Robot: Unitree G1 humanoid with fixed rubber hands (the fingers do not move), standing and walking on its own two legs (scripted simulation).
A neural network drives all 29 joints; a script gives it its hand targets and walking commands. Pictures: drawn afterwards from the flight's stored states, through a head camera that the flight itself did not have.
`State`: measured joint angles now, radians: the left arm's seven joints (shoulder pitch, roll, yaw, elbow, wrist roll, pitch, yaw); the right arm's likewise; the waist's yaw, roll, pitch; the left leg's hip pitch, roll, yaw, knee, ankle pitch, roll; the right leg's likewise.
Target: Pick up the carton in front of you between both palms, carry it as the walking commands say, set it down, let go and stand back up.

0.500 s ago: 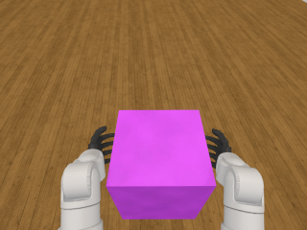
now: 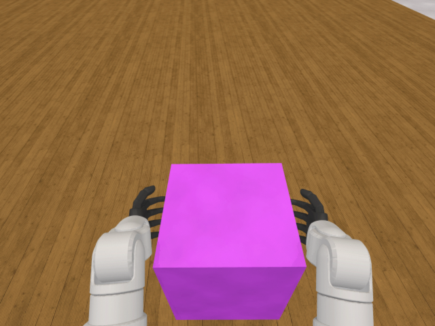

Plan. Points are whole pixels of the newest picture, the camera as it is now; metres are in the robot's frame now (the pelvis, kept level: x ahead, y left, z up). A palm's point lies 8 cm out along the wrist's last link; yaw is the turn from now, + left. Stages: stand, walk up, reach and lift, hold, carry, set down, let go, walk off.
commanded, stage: carry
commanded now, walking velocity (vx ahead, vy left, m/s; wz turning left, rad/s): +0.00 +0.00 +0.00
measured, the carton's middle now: (226, 244) +0.28 +0.00 +0.00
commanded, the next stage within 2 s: hold in 1.10 s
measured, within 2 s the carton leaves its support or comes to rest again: neither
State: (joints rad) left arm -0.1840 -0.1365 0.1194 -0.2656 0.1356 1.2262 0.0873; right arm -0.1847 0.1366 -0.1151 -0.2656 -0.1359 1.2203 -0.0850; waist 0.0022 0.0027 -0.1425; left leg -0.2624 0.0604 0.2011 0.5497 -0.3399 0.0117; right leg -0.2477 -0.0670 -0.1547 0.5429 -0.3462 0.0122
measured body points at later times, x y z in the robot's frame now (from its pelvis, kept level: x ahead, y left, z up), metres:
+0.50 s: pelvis -0.03 +0.00 +0.00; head -0.06 +0.00 +0.45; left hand +0.25 +0.15 +0.06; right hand +0.25 -0.15 +0.06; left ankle -0.04 +0.09 -0.73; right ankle -0.05 -0.11 -0.73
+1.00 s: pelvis -0.05 +0.00 +0.00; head -0.07 +0.01 +0.45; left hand +0.25 +0.16 +0.04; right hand +0.25 -0.15 +0.04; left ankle -0.04 +0.10 -0.73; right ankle -0.05 -0.11 -0.73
